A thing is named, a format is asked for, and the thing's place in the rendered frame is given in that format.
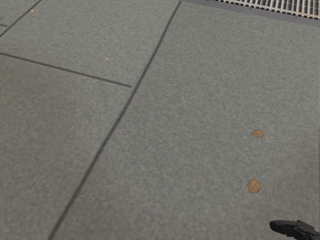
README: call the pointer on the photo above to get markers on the robot right hand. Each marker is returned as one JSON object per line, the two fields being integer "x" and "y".
{"x": 297, "y": 229}

